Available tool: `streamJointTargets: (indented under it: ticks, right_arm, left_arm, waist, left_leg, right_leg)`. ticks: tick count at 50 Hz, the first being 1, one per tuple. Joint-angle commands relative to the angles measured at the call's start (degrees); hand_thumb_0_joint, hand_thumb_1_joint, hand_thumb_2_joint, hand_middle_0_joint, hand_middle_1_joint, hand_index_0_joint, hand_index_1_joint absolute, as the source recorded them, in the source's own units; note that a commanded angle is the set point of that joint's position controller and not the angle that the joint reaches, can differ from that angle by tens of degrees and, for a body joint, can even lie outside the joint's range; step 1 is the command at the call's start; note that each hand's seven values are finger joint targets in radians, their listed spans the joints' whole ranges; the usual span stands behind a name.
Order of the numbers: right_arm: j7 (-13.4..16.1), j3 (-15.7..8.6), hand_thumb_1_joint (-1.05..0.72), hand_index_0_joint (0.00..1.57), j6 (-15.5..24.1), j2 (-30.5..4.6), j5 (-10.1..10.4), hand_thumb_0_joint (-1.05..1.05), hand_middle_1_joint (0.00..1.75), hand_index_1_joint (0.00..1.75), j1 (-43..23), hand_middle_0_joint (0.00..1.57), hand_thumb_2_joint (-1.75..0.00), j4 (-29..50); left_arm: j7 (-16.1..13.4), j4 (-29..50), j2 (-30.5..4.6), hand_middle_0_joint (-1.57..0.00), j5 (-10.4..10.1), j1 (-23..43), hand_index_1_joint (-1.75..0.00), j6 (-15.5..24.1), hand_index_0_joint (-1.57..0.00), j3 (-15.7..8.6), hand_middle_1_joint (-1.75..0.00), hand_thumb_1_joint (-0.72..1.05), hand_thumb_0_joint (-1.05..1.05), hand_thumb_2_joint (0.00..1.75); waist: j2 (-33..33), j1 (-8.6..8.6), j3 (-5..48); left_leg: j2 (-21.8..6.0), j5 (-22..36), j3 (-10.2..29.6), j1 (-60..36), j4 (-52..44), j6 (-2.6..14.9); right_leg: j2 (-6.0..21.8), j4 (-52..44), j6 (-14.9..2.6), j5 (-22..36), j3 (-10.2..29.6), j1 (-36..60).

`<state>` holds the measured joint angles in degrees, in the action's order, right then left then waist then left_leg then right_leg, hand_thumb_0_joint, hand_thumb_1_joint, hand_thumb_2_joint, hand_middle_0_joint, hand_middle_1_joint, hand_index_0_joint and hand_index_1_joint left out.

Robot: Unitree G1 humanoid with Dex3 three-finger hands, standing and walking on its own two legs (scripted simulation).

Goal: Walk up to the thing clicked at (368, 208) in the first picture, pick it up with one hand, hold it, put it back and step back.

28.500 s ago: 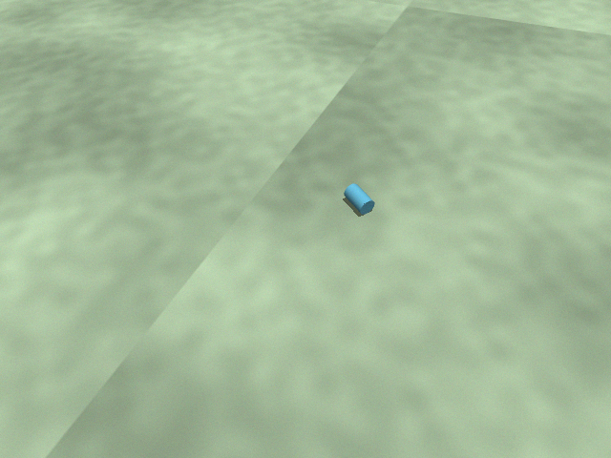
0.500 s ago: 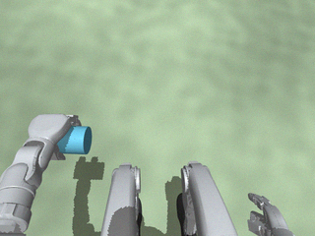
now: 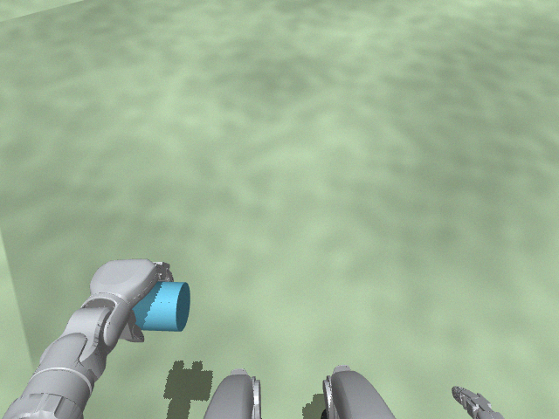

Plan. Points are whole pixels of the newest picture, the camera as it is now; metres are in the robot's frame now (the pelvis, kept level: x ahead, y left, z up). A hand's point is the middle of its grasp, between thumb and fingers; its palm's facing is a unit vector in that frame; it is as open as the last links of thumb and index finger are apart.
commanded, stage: lift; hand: left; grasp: from above
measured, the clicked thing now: (144, 305) +0.32 +0.24 -0.10
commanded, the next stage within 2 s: hold in 0.40 s
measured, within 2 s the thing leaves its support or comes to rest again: neither
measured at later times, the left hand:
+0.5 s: hand (141, 271) +0.34 +0.22 -0.01, palm faces -0.49 -0.05 -0.87, open 10.2 cm
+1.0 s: hand (133, 258) +0.34 +0.21 +0.03, palm faces -0.49 -0.03 -0.87, open 10.2 cm
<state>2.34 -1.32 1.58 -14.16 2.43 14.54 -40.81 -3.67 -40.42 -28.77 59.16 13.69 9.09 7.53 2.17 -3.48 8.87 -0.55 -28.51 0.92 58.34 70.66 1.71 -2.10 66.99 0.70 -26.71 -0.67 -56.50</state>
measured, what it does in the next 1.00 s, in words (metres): rises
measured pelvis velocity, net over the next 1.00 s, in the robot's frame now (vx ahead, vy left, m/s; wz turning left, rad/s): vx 0.05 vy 0.00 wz -0.01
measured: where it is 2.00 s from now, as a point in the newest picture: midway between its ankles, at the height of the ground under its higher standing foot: outside the picture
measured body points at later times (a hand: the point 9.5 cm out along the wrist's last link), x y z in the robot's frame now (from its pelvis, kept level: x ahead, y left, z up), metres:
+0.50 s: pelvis +0.04 -0.01 +0.07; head +0.09 -0.01 +0.51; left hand +0.36 +0.22 +0.04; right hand +0.14 -0.28 -0.05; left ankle +0.05 +0.10 -0.63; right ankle +0.06 -0.13 -0.63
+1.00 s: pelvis +0.05 +0.00 +0.08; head +0.07 -0.02 +0.53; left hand +0.36 +0.21 +0.08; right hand +0.16 -0.27 -0.03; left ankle +0.05 +0.10 -0.63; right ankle +0.06 -0.13 -0.63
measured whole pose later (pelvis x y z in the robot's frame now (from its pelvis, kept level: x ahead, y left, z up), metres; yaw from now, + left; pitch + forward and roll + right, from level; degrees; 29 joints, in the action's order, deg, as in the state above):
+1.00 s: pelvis +0.05 +0.00 +0.08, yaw -1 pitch +6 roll -1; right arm 3.0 -2.4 -2.3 -14.6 3.5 13.7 -39.4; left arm 1.6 -37.0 -25.2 57.6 11.7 6.2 11.2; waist 2.2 -1.2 4.2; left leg 0.2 -19.9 -1.4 26.2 40.1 1.4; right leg -1.2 38.9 0.3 -18.8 2.2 -26.1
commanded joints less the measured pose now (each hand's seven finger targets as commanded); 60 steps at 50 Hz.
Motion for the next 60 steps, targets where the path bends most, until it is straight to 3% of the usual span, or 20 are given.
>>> streamJointTargets:
  ticks: [1, 6, 7, 12, 13, 20, 26, 30, 35, 44, 48, 54, 56, 60]
  right_arm:
    - [0.5, -3.2, -0.91, 0.2, 2.5, -9.0, 0.2, 0.0, 0.3, 0.3, 0.6, 0.2, -0.91, 5.7]
    - [0.4, -3.4, -0.91, 0.2, 2.6, -8.7, 0.2, 0.0, 0.3, 0.3, 1.1, 0.2, -0.91, 5.2]
    - [0.4, -3.5, -0.91, 0.2, 2.5, -8.9, 0.3, 0.0, 0.3, 0.3, 1.1, 0.2, -0.91, 5.2]
    - [0.2, -3.7, -0.91, 0.2, 2.1, -8.7, 0.4, 0.0, 0.3, 0.3, 1.2, 0.2, -0.9, 5.2]
    - [0.1, -3.8, -0.91, 0.2, 2.0, -8.7, 0.4, 0.0, 0.3, 0.3, 1.0, 0.2, -0.9, 5.4]
    - [0.5, -3.8, -0.91, 0.2, 1.2, -8.3, 0.7, 0.0, 0.3, 0.3, 0.4, 0.2, -0.9, 5.6]
    - [0.9, -3.8, -0.9, 0.2, 0.6, -8.4, 0.6, 0.0, 0.3, 0.3, 0.1, 0.2, -0.9, 5.4]
    - [1.0, -3.7, -0.9, 0.2, 0.1, -8.3, 0.6, 0.0, 0.3, 0.3, -0.5, 0.2, -0.9, 5.9]
    - [0.8, -4.0, -0.9, 0.2, -0.4, -8.7, 0.8, 0.0, 0.3, 0.3, -0.8, 0.2, -0.9, 6.1]
    - [1.1, -3.8, -0.9, 0.2, -1.5, -8.6, 1.1, 0.0, 0.3, 0.3, -2.6, 0.2, -0.9, 8.0]
    - [1.3, -3.6, -0.9, 0.2, -1.6, -8.7, 1.1, 0.0, 0.3, 0.3, -3.3, 0.2, -0.9, 8.5]
    - [1.6, -3.4, -0.9, 0.2, -1.9, -8.8, 1.1, 0.0, 0.3, 0.3, -4.2, 0.2, -0.9, 9.1]
    - [1.6, -3.2, -0.9, 0.2, -1.9, -8.6, 1.2, 0.0, 0.3, 0.3, -4.5, 0.2, -0.9, 9.3]
    - [1.8, -3.2, -0.9, 0.2, -1.8, -8.5, 1.2, 0.0, 0.3, 0.3, -5.1, 0.2, -0.9, 9.3]
  left_arm:
    - [-3.3, 10.8, -11.1, -1.04, -0.9, 17.5, -0.57, 0.0, -1.01, -4.9, -0.54, 0.62, 0.0, 0.78]
    - [-4.1, 10.6, -11.1, -1.05, -0.6, 18.6, -0.57, -0.7, -1.02, -5.1, -0.53, 0.61, 0.0, 0.8]
    - [-4.3, 10.4, -11.8, -1.05, -0.5, 18.2, -0.57, -0.8, -1.02, -5.8, -0.54, 0.61, 0.0, 0.79]
    - [-5.0, 10.0, -10.7, -1.09, -0.5, 19.6, -0.57, -1.9, -1.05, -5.0, -0.53, 0.65, 0.0, 0.82]
    - [-5.0, 8.4, -10.3, -1.1, -0.5, 17.3, -0.56, -2.3, -1.06, -5.0, -0.52, 0.66, 0.0, 0.83]
    - [-2.3, 9.9, -8.9, -1.13, -1.9, 16.9, -0.56, -3.0, -1.1, -2.9, -0.53, 0.71, 0.0, 0.83]
    - [-1.5, 11.1, -9.0, -1.12, -1.8, 17.6, -0.55, -2.4, -1.1, -3.2, -0.53, 0.72, 0.0, 0.8]
    - [-1.3, 12.6, -9.9, -1.1, -0.5, 18.9, -0.54, -2.0, -1.08, -3.7, -0.52, 0.7, 0.0, 0.81]
    - [-0.7, 11.5, -8.8, -1.14, -1.4, 17.6, -0.56, -2.6, -1.12, -3.1, -0.53, 0.74, 0.0, 0.84]
    - [2.5, 14.5, -8.7, -1.13, -1.7, 16.3, -0.52, -2.5, -1.11, -2.5, -0.5, 0.73, 0.0, 0.81]
    - [3.1, 15.6, -8.9, -1.12, -2.2, 16.3, -0.52, -2.4, -1.11, -3.0, -0.51, 0.74, 0.0, 0.79]
    - [2.9, 18.1, -10.1, -1.14, -2.4, 17.6, -0.55, -1.6, -1.12, -4.4, -0.52, 0.75, 0.0, 0.85]
    - [3.1, 16.5, -8.4, -1.16, -2.3, 16.4, -0.55, -1.7, -1.14, -3.1, -0.52, 0.77, 0.0, 0.86]
    - [3.2, 17.2, -9.0, -1.17, -2.3, 15.9, -0.55, -2.1, -1.15, -3.5, -0.52, 0.78, 0.0, 0.86]
  waist:
    - [4.0, 0.43, 15.2]
    - [3.1, 0.66, 15.5]
    - [2.9, 1.08, 15.0]
    - [1.2, 1.18, 14.4]
    - [0.8, 1.47, 13.6]
    - [-0.5, 1.43, 12.9]
    - [2.4, 1.03, 12.5]
    - [1.6, 1.42, 12.7]
    - [0.2, 1.56, 12.6]
    - [1.0, 2.62, 10.1]
    - [0.6, 2.16, 9.7]
    - [1.6, 2.95, 9.6]
    - [0.6, 2.63, 8.0]
    - [0.1, 2.99, 8.0]
  left_leg:
    - [0.4, 4.7, 2.0, -19.3, -18.1, -1.4]
    - [1.0, 11.8, 0.2, -24.0, -20.2, -1.36]
    - [1.0, 12.0, 0.1, -24.5, -21.0, -1.35]
    - [1.4, 14.1, -0.6, -27.9, -23.9, -1.12]
    - [1.4, 14.3, -0.8, -28.4, -24.6, -1.1]
    - [1.8, 19.1, -1.5, -32.0, -27.5, -0.68]
    - [1.3, 23.3, -1.0, -37.0, -30.1, -1.33]
    - [1.6, 25.6, -1.3, -37.6, -30.7, -1.08]
    - [1.4, 29.3, -1.4, -40.4, -31.5, -0.77]
    - [1.4, 27.6, -1.2, -41.2, -34.7, -1.03]
    - [1.3, 26.4, -1.3, -41.7, -35.6, -1.03]
    - [1.1, 24.5, -1.0, -42.6, -37.1, -1.1]
    - [1.2, 23.3, -1.3, -42.9, -37.6, -0.98]
    - [1.5, 22.6, -1.5, -43.1, -38.2, -0.83]
  right_leg:
    - [-1.5, -13.4, -2.43, 4.8, -0.7, 10.4]
    - [-1.4, -17.3, -2.54, 10.1, 0.1, 16.1]
    - [-1.3, -18.1, -2.51, 10.2, 0.2, 16.7]
    - [-0.9, -22.4, -2.08, 12.5, 1.0, 22.0]
    - [-0.8, -23.2, -2.06, 12.6, 1.1, 22.4]
    - [-0.5, -27.3, -1.4, 18.1, 2.0, 28.5]
    - [-0.8, -28.3, -2.05, 19.6, 1.5, 28.6]
    - [-0.6, -29.3, -1.73, 22.8, 2.0, 31.2]
    - [-0.7, -30.5, -1.44, 25.7, 1.9, 32.7]
    - [-0.8, -32.2, -1.95, 23.5, 1.9, 34.7]
    - [-0.9, -32.8, -2.09, 22.3, 1.9, 35.0]
    - [-0.8, -33.8, -2.19, 20.2, 2.0, 35.5]
    - [-0.8, -34.4, -2.17, 19.4, 2.1, 34.6]
    - [-0.5, -35.5, -1.96, 19.1, 2.3, 35.8]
